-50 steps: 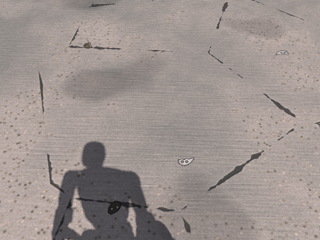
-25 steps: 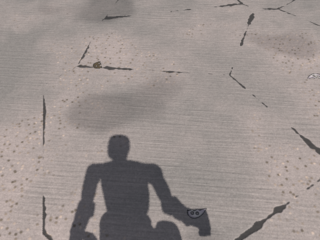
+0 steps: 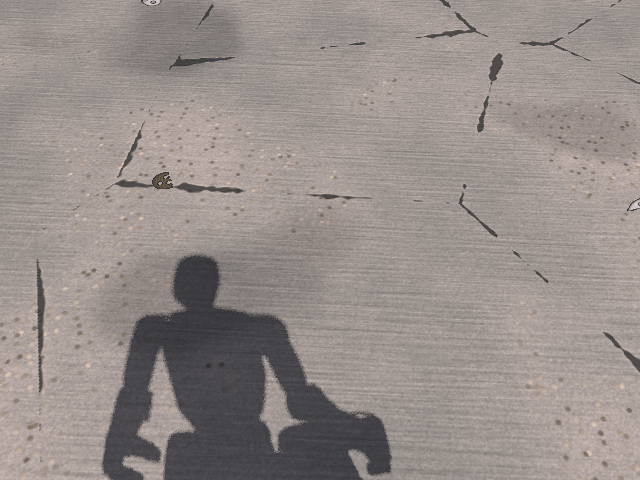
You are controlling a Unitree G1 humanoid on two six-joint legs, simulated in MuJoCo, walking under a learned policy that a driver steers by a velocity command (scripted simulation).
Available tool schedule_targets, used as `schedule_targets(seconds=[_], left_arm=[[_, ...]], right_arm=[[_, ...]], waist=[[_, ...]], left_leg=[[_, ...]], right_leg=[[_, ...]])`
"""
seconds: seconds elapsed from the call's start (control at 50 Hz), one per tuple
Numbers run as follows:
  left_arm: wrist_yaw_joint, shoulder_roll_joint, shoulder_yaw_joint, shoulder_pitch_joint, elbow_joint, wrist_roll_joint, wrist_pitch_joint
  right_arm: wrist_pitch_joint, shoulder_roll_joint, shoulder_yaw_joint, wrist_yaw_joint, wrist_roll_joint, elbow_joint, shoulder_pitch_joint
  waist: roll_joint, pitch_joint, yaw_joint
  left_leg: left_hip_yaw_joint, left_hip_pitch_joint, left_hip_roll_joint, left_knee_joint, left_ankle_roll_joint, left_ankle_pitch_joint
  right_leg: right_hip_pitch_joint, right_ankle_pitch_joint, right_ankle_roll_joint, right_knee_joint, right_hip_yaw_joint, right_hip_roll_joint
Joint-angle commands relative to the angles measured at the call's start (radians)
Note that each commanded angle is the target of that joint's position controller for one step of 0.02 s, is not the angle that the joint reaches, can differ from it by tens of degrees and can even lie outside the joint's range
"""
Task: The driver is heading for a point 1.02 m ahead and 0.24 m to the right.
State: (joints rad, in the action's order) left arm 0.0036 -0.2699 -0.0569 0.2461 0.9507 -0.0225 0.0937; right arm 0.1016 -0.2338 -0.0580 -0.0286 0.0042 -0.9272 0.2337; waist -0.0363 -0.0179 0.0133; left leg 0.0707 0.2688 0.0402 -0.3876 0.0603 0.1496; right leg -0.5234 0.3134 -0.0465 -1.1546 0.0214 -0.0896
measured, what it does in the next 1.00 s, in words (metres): walks ahead, turning right: right foot, then left foot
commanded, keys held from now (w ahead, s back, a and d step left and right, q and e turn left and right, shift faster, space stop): w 0.08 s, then w+e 0.52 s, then w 0.40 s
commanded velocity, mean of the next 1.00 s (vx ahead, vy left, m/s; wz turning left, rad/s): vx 0.50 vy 0.00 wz -0.29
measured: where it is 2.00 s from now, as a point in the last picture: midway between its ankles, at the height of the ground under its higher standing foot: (419, 292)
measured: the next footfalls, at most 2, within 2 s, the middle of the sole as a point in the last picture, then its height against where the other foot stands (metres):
right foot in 0.36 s outside the picture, level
left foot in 0.88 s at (335, 380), level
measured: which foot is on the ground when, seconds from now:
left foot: down 0.00-0.38, up 0.40-0.86, down 0.88-1.00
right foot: up 0.00-0.34, down 0.36-0.88, up 0.90-1.00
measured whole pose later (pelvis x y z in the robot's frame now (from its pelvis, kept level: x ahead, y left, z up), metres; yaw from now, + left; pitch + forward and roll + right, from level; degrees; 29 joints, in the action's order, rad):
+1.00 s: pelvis +0.58 -0.09 -0.01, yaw -19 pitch +2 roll +0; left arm 0.00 -0.27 -0.06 0.34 0.85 -0.02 0.07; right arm 0.12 -0.26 -0.06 -0.03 0.00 -0.80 0.15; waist -0.02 -0.01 -0.02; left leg 0.03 0.36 0.04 -0.48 0.05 0.16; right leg -0.34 0.42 -0.05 -1.13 0.09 0.04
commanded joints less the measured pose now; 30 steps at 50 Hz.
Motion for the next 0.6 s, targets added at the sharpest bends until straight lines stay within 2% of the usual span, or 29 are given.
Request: schedule_targets(seconds=[0.02, 0.08, 0.16, 0.22, 0.26, 0.3, 0.32, 0.34, 0.36, 0.38, 0.4, 0.42, 0.44, 0.46, 0.48, 0.5, 0.52, 0.54, 0.56, 0.58, 0.6], left_arm=[[0.008, -0.042, -0.017, 0.05, -0.041, 0.006, -0.015], [0.005, -0.039, -0.018, -0.064, -0.081, 0.018, -0.014], [-0.013, -0.018, -0.006, -0.189, -0.112, 0.005, -0.01], [-0.028, -0.02, -0.001, -0.263, -0.146, -0.002, -0.013], [-0.041, -0.027, -0.002, -0.296, -0.174, -0.003, -0.012], [-0.055, -0.042, -0.007, -0.291, -0.192, -0.001, -0.01], [-0.06, -0.059, -0.015, -0.258, -0.193, 0.001, -0.011], [-0.061, -0.086, -0.033, -0.173, -0.179, 0.002, -0.012], [-0.057, -0.134, -0.062, -0.017, -0.136, 0.001, -0.015], [-0.042, -0.229, -0.095, 0.152, -0.11, 0.004, -0.021], [-0.04, -0.284, -0.102, 0.161, -0.12, -0.011, -0.021], [-0.04, -0.207, -0.075, 0.177, -0.121, -0.001, -0.02], [-0.035, -0.158, -0.064, 0.14, -0.128, 0.008, -0.016], [-0.038, -0.138, -0.055, 0.062, -0.147, 0.01, -0.012], [-0.038, -0.115, -0.048, 0.018, -0.162, 0.015, -0.005], [-0.036, -0.108, -0.044, -0.022, -0.177, 0.023, -0.007], [-0.033, -0.099, -0.043, -0.036, -0.185, 0.019, -0.008], [-0.026, -0.1, -0.043, -0.035, -0.189, 0.015, -0.008], [-0.02, -0.136, -0.051, -0.019, -0.19, 0.014, -0.005], [-0.012, -0.144, -0.054, -0.002, -0.19, 0.007, -0.004], [-0.004, -0.153, -0.057, 0.018, -0.186, 0.007, -0.007]], right_arm=[[0.019, -0.121, -0.023, 0.006, 0.001, 0.032, 0.007], [0.012, -0.143, -0.028, 0.024, -0.004, 0.014, 0.053], [0.01, -0.157, -0.03, 0.037, -0.006, -0.005, 0.096], [0.003, -0.16, -0.034, 0.04, -0.009, -0.034, 0.145], [-0.008, -0.162, -0.038, 0.043, -0.012, -0.042, 0.152], [-0.02, -0.178, -0.045, 0.048, -0.015, -0.036, 0.13], [-0.026, -0.193, -0.049, 0.051, -0.015, -0.027, 0.112], [-0.035, -0.203, -0.051, 0.055, -0.014, -0.019, 0.095], [-0.045, -0.193, -0.045, 0.061, -0.011, -0.005, 0.088], [-0.041, -0.173, -0.032, 0.066, 0.006, 0.027, 0.103], [-0.006, -0.041, 0.013, 0.045, 0.013, 0.057, 0.182], [0.039, -0.127, -0.005, 0.028, -0.017, 0.06, 0.117], [0.059, -0.163, -0.013, 0.021, -0.048, 0.09, 0.024], [0.065, -0.154, -0.013, 0.028, -0.035, 0.1, -0.028], [0.061, -0.165, -0.024, 0.038, -0.006, 0.103, -0.047], [0.047, -0.156, -0.028, 0.041, -0.003, 0.111, -0.018], [0.034, -0.155, -0.032, 0.042, 0.0, 0.112, -0.013], [0.019, -0.135, -0.031, 0.046, 0.003, 0.114, -0.015], [0.009, -0.12, -0.028, 0.048, 0.003, 0.124, -0.022], [0.005, -0.123, -0.027, 0.05, 0.009, 0.14, -0.059], [0.005, -0.118, -0.026, 0.05, 0.011, 0.155, -0.103]], waist=[[0.096, 0.023, -0.038], [0.083, -0.007, -0.016], [0.095, -0.032, 0.027], [0.09, -0.061, 0.053], [0.085, -0.072, 0.054], [0.098, -0.059, 0.035], [0.117, -0.027, 0.012], [0.127, 0.032, -0.039], [0.104, 0.117, -0.112], [-0.025, 0.233, -0.162], [-0.27, 0.347, -0.082], [-0.147, 0.382, -0.124], [-0.104, 0.261, -0.128], [0.031, 0.153, -0.09], [0.038, 0.117, -0.059], [0.013, 0.112, -0.011], [0.012, 0.098, 0.002], [0.028, 0.084, 0.009], [-0.015, 0.068, 0.014], [0.0, 0.041, 0.002], [-0.003, 0.032, -0.009]], left_leg=[[-0.241, -0.075, -0.267, 0.255, 0.186, -0.158], [-0.183, -0.105, -0.254, 0.273, 0.173, -0.201], [-0.074, -0.134, -0.233, 0.297, 0.13, -0.164], [-0.042, -0.247, -0.276, 0.279, 0.118, -0.166], [-0.024, -0.334, -0.309, 0.241, 0.103, -0.201], [0.004, -0.383, -0.324, 0.169, 0.083, -0.358], [0.023, -0.389, -0.322, 0.099, 0.07, -0.538], [0.051, -0.381, -0.307, -0.03, 0.051, -0.713], [0.092, -0.314, -0.26, -0.241, 0.019, -0.776], [0.11, -0.054, -0.212, -0.574, -0.025, -0.49], [0.021, 0.379, 0.025, -0.956, -0.093, 0.322], [-0.178, 0.492, -0.022, -1.028, -0.053, 0.379], [-0.167, 0.548, -0.067, -1.022, -0.028, 0.316], [-0.154, 0.517, -0.113, -0.932, -0.02, 0.234], [-0.154, 0.439, -0.144, -0.845, -0.024, 0.203], [-0.161, 0.379, -0.16, -0.802, -0.036, 0.187], [-0.162, 0.343, -0.166, -0.753, -0.045, 0.18], [-0.148, 0.336, -0.166, -0.718, -0.053, 0.155], [-0.14, 0.34, -0.161, -0.665, -0.074, 0.139], [-0.133, 0.356, -0.159, -0.597, -0.094, 0.099], [-0.131, 0.365, -0.15, -0.516, -0.105, 0.028]], right_leg=[[-0.109, -0.091, 0.015, 0.071, 0.034, -0.069], [-0.178, -0.258, 0.038, 0.263, 0.024, -0.067], [-0.128, -0.435, 0.027, 0.48, -0.02, -0.026], [-0.165, -0.415, 0.004, 0.543, -0.013, -0.01], [-0.198, -0.351, -0.02, 0.57, -0.008, -0.003], [-0.161, -0.26, -0.048, 0.581, -0.04, 0.022], [-0.087, -0.212, -0.064, 0.576, -0.074, 0.054], [0.041, -0.189, -0.084, 0.58, -0.11, 0.097], [0.256, -0.214, -0.112, 0.612, -0.127, 0.146], [0.574, -0.235, -0.186, 0.615, 0.14, -0.016], [0.902, -0.032, -0.382, 0.785, 0.719, -0.249], [0.934, 0.02, -0.339, 0.86, 0.769, -0.241], [0.842, -0.052, -0.291, 0.85, 0.612, -0.205], [0.67, -0.175, -0.256, 0.868, 0.483, -0.161], [0.534, -0.371, -0.244, 0.861, 0.4, -0.135], [0.457, -0.374, -0.255, 0.888, 0.375, -0.12], [0.4, -0.357, -0.253, 0.917, 0.357, -0.097], [0.366, -0.341, -0.242, 0.939, 0.322, -0.075], [0.326, -0.381, -0.265, 0.95, 0.315, -0.09], [0.308, -0.411, -0.261, 0.957, 0.287, -0.077], [0.299, -0.386, -0.247, 0.96, 0.272, -0.065]])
